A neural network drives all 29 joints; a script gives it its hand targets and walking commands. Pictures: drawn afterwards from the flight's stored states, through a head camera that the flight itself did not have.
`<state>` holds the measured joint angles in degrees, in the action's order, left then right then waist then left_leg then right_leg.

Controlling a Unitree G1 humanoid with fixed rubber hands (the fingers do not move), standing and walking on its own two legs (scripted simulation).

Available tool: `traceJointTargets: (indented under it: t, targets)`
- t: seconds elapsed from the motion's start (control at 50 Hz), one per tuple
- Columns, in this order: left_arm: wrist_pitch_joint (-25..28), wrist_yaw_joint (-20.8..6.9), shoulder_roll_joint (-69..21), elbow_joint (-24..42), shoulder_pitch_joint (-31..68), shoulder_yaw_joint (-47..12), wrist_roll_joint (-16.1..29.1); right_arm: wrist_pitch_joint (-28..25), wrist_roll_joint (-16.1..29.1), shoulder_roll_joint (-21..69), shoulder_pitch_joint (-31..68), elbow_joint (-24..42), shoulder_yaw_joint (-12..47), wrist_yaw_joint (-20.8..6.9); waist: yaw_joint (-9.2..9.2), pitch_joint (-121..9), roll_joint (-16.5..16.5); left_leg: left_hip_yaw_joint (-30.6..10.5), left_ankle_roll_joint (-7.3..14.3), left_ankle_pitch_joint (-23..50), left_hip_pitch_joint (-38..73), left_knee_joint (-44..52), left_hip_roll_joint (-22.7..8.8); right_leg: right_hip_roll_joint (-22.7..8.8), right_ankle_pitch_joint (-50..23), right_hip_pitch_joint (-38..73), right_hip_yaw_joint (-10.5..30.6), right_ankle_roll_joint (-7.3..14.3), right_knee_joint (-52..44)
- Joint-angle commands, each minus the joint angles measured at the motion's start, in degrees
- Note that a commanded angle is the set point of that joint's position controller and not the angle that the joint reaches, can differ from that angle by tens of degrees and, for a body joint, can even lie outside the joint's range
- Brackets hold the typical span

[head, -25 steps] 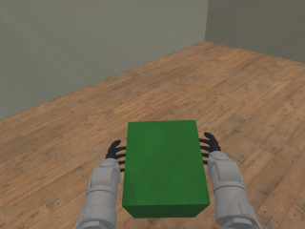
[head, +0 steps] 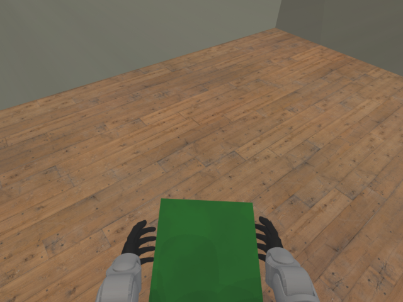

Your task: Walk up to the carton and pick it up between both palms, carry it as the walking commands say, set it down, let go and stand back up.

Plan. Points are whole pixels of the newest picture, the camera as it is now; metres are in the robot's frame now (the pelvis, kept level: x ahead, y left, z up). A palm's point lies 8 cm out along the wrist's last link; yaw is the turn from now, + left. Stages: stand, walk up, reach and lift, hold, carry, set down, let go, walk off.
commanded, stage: set down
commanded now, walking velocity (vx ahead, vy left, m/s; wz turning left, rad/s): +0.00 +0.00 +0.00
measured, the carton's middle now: (202, 266) +0.25 -0.01 -0.11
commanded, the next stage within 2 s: none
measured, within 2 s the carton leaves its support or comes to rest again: neither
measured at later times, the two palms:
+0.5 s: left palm (141, 257) +0.27 +0.13 -0.09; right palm (264, 253) +0.27 -0.16 -0.09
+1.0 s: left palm (152, 262) +0.31 +0.12 -0.21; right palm (255, 259) +0.29 -0.17 -0.21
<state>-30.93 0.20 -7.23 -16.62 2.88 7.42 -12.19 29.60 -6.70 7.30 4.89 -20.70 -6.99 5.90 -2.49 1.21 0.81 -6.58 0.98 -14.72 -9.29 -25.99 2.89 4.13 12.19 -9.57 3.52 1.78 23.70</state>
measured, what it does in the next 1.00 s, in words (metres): lowers itself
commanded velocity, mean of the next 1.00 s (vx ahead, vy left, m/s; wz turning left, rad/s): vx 0.00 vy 0.00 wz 0.00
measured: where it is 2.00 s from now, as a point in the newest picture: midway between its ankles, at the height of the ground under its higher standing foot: outside the picture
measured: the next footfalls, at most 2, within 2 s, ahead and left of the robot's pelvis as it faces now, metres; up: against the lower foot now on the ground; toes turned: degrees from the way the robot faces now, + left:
none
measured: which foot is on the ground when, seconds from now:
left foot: down 0.00-1.00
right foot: down 0.00-1.00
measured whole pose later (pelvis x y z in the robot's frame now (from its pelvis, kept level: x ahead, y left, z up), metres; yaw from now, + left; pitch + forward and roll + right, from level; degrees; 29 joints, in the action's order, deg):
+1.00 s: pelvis -0.08 -0.02 -0.14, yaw +1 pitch +26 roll +3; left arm -12.8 4.2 -4.1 -35.3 34.0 18.5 -6.9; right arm 13.7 -5.4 7.9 32.1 -31.0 -16.6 11.6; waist -1.6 -2.4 0.8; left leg -4.9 -2.6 -27.0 -73.1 -73.8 6.8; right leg 7.2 25.0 -75.8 4.3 2.0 75.3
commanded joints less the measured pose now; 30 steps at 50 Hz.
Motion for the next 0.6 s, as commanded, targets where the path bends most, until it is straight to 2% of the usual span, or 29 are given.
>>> traceJointTargets:
  t: [0.0,0.02,0.04,0.06,0.1,0.14,0.18,0.2,0.22,0.24,0.26,0.28,0.3,0.32,0.34,0.36,0.38,0.4,0.42,0.44,0.46,0.48,0.5,0.52,0.54,0.56,0.58]
  targets:
    - [8.3,-11.7,-55.3,0.0,36.6,-31.1,11.0,-6.8,8.1,54.6,34.4,2.6,26.0,-16.7,-1.48,-21.5,-1.5,-2.4,0.7,12.3,-4.9,-1.8,0.2,0.2,-14.2,0.5,2.5,-0.3,5.8]
    - [8.8,-11.1,-58.0,-2.1,37.6,-31.0,10.9,-7.7,8.8,54.4,37.6,2.1,26.8,-17.4,0.14,-22.4,-3.3,-2.2,0.1,12.1,-5.1,-2.9,0.1,0.5,-11.9,-1.2,2.3,0.4,7.2]
    - [9.3,-10.6,-59.7,-5.3,38.4,-30.4,10.9,-8.4,6.8,52.6,38.6,-0.4,24.1,-17.7,-1.78,-23.7,-2.8,-3.4,-0.2,12.5,-5.8,-3.5,-0.3,0.9,-11.0,-2.7,1.8,0.5,8.7]
    - [10.0,-9.9,-61.6,-8.0,39.3,-29.2,10.9,-9.3,6.4,51.1,40.4,-2.2,23.0,-18.4,-1.28,-23.2,-3.5,-4.0,-0.8,13.4,-5.3,-4.2,-0.9,1.1,-9.6,-5.9,1.9,1.0,10.1]
    - [11.3,-8.3,-65.7,-11.2,42.1,-29.1,10.4,-11.2,4.8,48.3,44.4,-5.5,20.5,-19.9,-2.0,-26.5,-7.1,-7.3,-2.7,15.9,-2.3,-5.5,-2.3,0.9,-7.1,-11.8,1.6,1.6,13.3]
    - [12.4,-7.0,-67.1,-14.7,42.4,-27.0,9.9,-11.9,2.2,46.1,46.6,-7.6,17.4,-20.6,-2.57,-26.6,-6.9,-9.2,-3.3,16.2,-1.1,-6.4,-2.4,1.1,-5.1,-16.8,1.0,1.7,15.4]
    - [13.7,-5.4,-68.1,-15.7,45.1,-24.8,8.8,-12.9,0.7,45.3,49.1,-10.8,15.7,-21.5,-2.7,-27.5,-8.4,-11.5,-4.1,16.5,1.3,-7.5,-3.1,0.9,-3.0,-21.0,1.7,2.3,16.9]
    - [14.3,-4.7,-67.0,-15.8,45.8,-23.5,8.9,-12.7,0.1,45.6,49.2,-12.0,14.9,-21.8,-1.82,-27.0,-6.8,-11.9,-4.0,16.6,1.2,-7.7,-3.3,0.8,-2.5,-22.0,1.8,2.3,17.4]
    - [15.1,-4.0,-66.8,-15.5,46.8,-22.8,9.2,-13.2,-0.2,44.6,49.8,-12.3,14.5,-22.4,-2.04,-27.7,-5.8,-13.4,-4.3,17.2,2.5,-7.4,-4.2,0.7,-2.9,-22.2,1.7,2.0,18.2]
    - [15.7,-3.7,-66.9,-15.2,47.0,-23.3,9.8,-13.4,-0.3,45.3,49.9,-12.4,14.2,-22.5,-2.67,-28.9,-4.6,-13.2,-4.3,20.1,2.7,-7.9,-4.1,0.8,-4.3,-21.8,1.9,2.1,18.4]
    - [16.2,-3.0,-66.7,-15.2,45.5,-22.2,9.0,-13.8,-0.2,44.6,49.0,-13.0,14.1,-22.6,-1.91,-29.3,-4.9,-14.1,-4.6,24.7,3.7,-8.7,-4.9,0.5,-5.9,-22.7,2.9,2.3,18.7]
    - [16.6,-2.5,-65.5,-15.4,45.8,-21.5,8.2,-13.7,-1.2,44.6,49.2,-14.2,12.3,-22.9,-3.88,-30.5,-3.9,-14.8,-5.1,25.5,4.0,-8.2,-5.4,1.0,-6.5,-22.7,2.3,1.8,19.2]
    - [17.3,-1.9,-64.4,-14.3,48.4,-20.8,8.1,-14.1,-1.9,44.6,49.1,-15.7,11.6,-23.3,-2.98,-29.9,-4.1,-14.3,-5.2,22.6,1.8,-8.4,-5.2,0.4,-5.4,-22.4,3.0,2.3,19.0]
    - [17.9,-1.6,-63.9,-14.2,49.7,-19.7,8.1,-14.3,-1.9,44.7,49.5,-16.5,11.3,-23.6,-2.95,-28.4,-2.6,-13.2,-4.9,23.5,0.8,-9.0,-4.6,0.8,-6.1,-23.1,3.2,2.3,18.4]
    - [18.3,-1.5,-63.6,-14.9,50.3,-18.9,7.3,-14.9,-2.2,43.9,50.3,-16.6,11.4,-23.6,-2.22,-29.0,-2.8,-12.4,-4.7,21.7,-0.2,-9.6,-4.2,0.6,-5.3,-23.8,3.1,2.4,18.4]
    - [19.2,-1.4,-63.5,-15.5,51.4,-18.1,7.6,-15.5,-2.8,43.3,52.4,-15.3,11.4,-23.4,-2.53,-29.0,-1.7,-12.1,-4.4,18.4,-2.1,-9.7,-3.6,0.6,-5.0,-23.5,2.8,2.1,19.0]
    - [20.1,-1.5,-61.9,-15.0,52.1,-17.2,6.8,-16.2,-2.5,44.2,52.9,-15.9,11.6,-23.2,-1.48,-31.5,-0.4,-10.8,-4.0,15.3,-3.7,-10.7,-3.0,0.8,-5.5,-23.5,2.4,1.5,20.4]
    - [20.7,-1.8,-61.4,-15.8,52.2,-17.4,6.3,-17.0,-2.6,45.1,52.6,-15.3,11.5,-22.8,-2.67,-33.2,0.5,-8.9,-3.5,14.3,-4.9,-12.1,-1.9,0.8,-6.5,-24.2,2.5,1.2,20.0]
    - [21.2,-1.8,-60.8,-14.7,55.4,-17.4,6.2,-17.3,-3.6,45.5,52.3,-16.9,10.2,-22.2,-2.97,-33.4,0.8,-8.4,-3.3,11.3,-8.4,-12.9,-1.5,1.0,-5.9,-24.8,2.2,1.2,21.0]
    - [21.6,-2.2,-60.9,-15.9,55.2,-17.4,5.6,-17.9,-3.2,46.0,53.8,-16.1,10.7,-22.0,-2.65,-34.4,-0.3,-6.7,-3.0,10.1,-11.0,-14.1,-0.3,0.9,-6.2,-25.0,2.2,1.1,21.4]
    - [21.8,-2.6,-59.4,-16.0,57.9,-16.6,5.4,-17.9,-3.5,47.0,53.5,-18.1,9.9,-21.2,-3.9,-34.3,2.0,-5.1,-2.1,5.8,-13.6,-15.4,0.6,1.1,-4.4,-25.8,1.9,0.7,21.7]
    - [21.9,-2.8,-59.3,-15.8,60.3,-16.7,5.2,-18.2,-3.8,46.9,56.0,-17.1,9.4,-21.0,-3.49,-35.6,1.2,-6.2,-1.9,0.6,-15.2,-15.7,0.2,1.0,-0.8,-28.6,1.4,0.2,23.8]
    - [22.0,-3.3,-57.5,-14.4,63.1,-17.4,4.6,-17.9,-3.6,48.3,55.8,-18.3,9.5,-21.0,-3.31,-37.2,0.5,-3.8,-1.9,-0.5,-17.9,-17.4,1.4,1.2,0.5,-30.0,1.3,0.3,23.8]
    - [22.0,-3.4,-57.1,-14.6,64.6,-17.3,5.1,-18.0,-3.5,48.2,55.9,-19.5,8.8,-20.7,-2.98,-38.1,-0.6,-4.0,-1.8,-2.8,-19.4,-18.2,1.3,1.2,1.7,-31.1,1.2,0.3,25.5]
    - [21.7,-3.9,-56.6,-15.3,63.7,-17.8,3.9,-17.9,-3.1,50.0,57.0,-18.7,10.3,-20.4,-2.51,-40.4,-0.5,-1.9,-1.6,-1.4,-21.9,-20.1,2.4,1.5,1.0,-30.9,1.1,0.2,25.7]
    - [22.1,-4.4,-57.9,-14.4,64.7,-20.0,5.8,-18.3,-2.9,50.1,56.9,-17.7,10.9,-20.1,-3.71,-43.3,-1.3,-2.1,-1.5,0.1,-21.2,-20.8,2.7,1.7,-0.6,-30.9,1.1,-0.3,26.9]
    - [22.3,-4.9,-57.4,-14.1,65.0,-21.6,6.6,-18.4,-2.4,51.5,55.5,-17.0,12.3,-19.7,-4.65,-46.2,-0.2,-1.3,-1.3,2.3,-22.2,-22.8,3.1,1.8,-1.9,-30.1,1.6,-0.6,27.5]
